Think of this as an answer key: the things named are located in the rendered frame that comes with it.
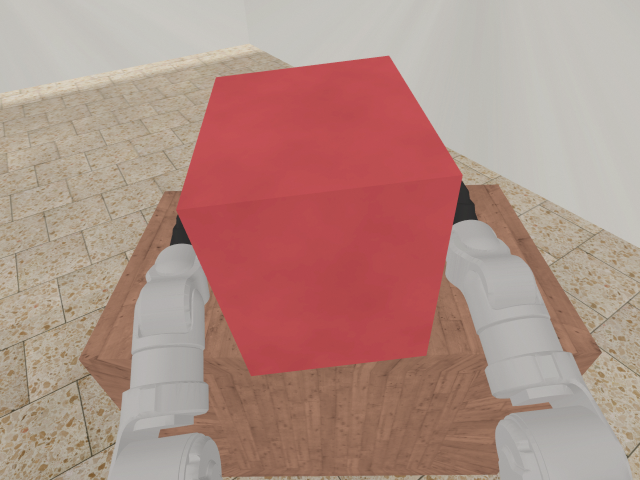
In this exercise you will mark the right robot upper arm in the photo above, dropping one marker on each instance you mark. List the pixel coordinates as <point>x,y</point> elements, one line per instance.
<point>567,443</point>

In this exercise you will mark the left robot upper arm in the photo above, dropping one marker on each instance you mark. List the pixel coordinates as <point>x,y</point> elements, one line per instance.
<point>192,456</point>

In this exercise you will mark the carton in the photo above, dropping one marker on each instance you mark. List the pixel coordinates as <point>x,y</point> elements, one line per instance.
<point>320,201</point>

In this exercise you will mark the left robot forearm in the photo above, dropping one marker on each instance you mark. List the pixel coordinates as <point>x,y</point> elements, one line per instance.
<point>167,387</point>

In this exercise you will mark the robot left hand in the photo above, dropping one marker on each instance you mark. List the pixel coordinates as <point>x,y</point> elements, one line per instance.
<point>179,235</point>

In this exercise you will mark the robot right hand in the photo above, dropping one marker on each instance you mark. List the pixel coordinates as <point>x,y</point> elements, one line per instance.
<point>465,209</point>

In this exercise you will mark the pedestal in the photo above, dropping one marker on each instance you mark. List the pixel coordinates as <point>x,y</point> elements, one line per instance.
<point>426,415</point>

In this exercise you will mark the right robot forearm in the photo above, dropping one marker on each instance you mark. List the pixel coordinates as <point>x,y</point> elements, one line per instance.
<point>526,362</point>

